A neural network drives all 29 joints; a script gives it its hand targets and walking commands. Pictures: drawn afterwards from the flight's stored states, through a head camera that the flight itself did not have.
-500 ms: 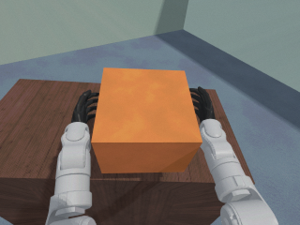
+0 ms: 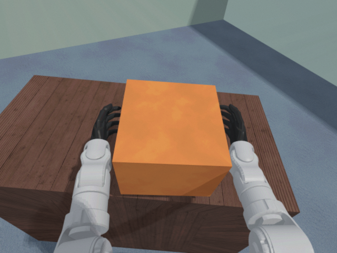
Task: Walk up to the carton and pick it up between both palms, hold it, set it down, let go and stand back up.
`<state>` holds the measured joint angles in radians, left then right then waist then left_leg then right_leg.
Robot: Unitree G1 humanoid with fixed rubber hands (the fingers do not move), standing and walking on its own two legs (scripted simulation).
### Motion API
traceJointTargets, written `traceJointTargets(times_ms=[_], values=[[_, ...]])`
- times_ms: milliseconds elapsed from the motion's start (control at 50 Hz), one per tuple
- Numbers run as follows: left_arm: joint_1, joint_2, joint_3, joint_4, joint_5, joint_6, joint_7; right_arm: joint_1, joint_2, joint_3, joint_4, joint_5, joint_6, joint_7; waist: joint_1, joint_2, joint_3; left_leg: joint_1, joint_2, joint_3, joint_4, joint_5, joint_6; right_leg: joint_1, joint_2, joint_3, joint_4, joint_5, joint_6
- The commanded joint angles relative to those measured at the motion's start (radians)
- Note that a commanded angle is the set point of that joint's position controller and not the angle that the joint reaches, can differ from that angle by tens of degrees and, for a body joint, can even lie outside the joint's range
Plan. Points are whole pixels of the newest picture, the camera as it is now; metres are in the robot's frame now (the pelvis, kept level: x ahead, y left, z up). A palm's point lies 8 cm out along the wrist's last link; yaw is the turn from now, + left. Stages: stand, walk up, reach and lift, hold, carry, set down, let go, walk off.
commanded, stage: set down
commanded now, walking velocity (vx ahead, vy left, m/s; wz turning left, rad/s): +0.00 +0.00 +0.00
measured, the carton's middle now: (168, 138) +0.40 +0.03 +0.05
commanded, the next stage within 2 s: none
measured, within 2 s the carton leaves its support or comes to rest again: rests again in 0.84 s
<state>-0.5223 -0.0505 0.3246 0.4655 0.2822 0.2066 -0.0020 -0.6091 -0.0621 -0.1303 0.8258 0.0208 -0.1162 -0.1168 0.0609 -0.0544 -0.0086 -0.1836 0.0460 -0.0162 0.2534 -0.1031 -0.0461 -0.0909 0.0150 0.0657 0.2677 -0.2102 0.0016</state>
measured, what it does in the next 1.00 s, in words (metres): stands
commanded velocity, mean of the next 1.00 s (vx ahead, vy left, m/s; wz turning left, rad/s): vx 0.00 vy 0.00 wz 0.00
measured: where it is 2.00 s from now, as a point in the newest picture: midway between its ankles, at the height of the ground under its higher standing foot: outside the picture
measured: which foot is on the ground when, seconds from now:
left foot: down 0.00-1.00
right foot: down 0.00-1.00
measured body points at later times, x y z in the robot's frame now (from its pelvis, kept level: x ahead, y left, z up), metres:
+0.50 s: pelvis +0.00 +0.00 +0.00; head +0.05 +0.01 +0.45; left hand +0.38 +0.20 +0.05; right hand +0.43 -0.12 +0.06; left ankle +0.01 +0.15 -0.75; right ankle -0.05 -0.12 -0.75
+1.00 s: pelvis +0.01 +0.00 +0.00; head +0.08 +0.00 +0.44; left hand +0.38 +0.20 +0.01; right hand +0.44 -0.12 +0.03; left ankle +0.02 +0.15 -0.75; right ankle -0.05 -0.12 -0.75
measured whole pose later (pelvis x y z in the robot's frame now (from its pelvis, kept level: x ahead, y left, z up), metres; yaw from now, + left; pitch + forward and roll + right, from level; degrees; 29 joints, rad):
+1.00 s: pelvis +0.01 +0.00 +0.00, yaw +0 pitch +15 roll +0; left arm -0.58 -0.05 0.37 0.84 0.24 -0.13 0.09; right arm -0.69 -0.06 -0.32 1.04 -0.18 -0.30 -0.03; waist 0.12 -0.02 -0.13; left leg -0.43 0.05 -0.01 0.25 -0.07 -0.05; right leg -0.35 0.02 0.06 0.29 -0.20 0.00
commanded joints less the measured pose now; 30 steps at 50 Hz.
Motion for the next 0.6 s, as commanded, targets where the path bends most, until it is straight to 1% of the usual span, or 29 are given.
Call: traceJointTargets(times_ms=[0,100,200,300,440,580], values=[[-0.684,-0.555,-0.377,-0.070,-0.049,-0.139,-0.052,-0.777,0.497,0.263,-0.136,-0.076,-0.141,0.188,0.061,0.087,-0.590,0.411,-0.030,0.127,0.111,0.547,-0.024,-0.111,0.051,-0.178,-0.025,0.339,0.018],[-0.678,-0.551,-0.331,0.007,-0.037,-0.161,-0.049,-0.787,0.495,0.231,-0.089,-0.102,-0.147,0.199,0.078,0.058,-0.573,0.374,-0.028,0.134,0.097,0.517,-0.013,-0.118,0.046,-0.172,-0.028,0.333,0.019],[-0.697,-0.549,-0.295,0.058,-0.033,-0.191,-0.050,-0.804,0.503,0.203,-0.055,-0.128,-0.160,0.208,0.086,0.036,-0.580,0.335,-0.029,0.142,0.089,0.507,-0.007,-0.108,0.044,-0.167,-0.020,0.366,0.023],[-0.734,-0.560,-0.291,0.083,-0.037,-0.235,-0.042,-0.814,0.517,0.180,-0.019,-0.151,-0.181,0.216,0.087,0.047,-0.627,0.329,-0.027,0.144,0.099,0.537,-0.013,-0.124,0.045,-0.165,-0.011,0.392,0.022],[-0.743,-0.573,-0.282,0.127,-0.035,-0.285,-0.021,-0.805,0.509,0.125,0.048,-0.194,-0.203,0.231,0.091,0.064,-0.678,0.345,-0.017,0.144,0.122,0.584,-0.023,-0.190,0.050,-0.168,-0.013,0.361,0.012],[-0.729,-0.569,-0.257,0.170,-0.028,-0.318,-0.006,-0.792,0.495,0.082,0.103,-0.229,-0.215,0.242,0.100,0.062,-0.693,0.331,-0.011,0.148,0.134,0.609,-0.024,-0.228,0.052,-0.164,-0.009,0.356,0.007]])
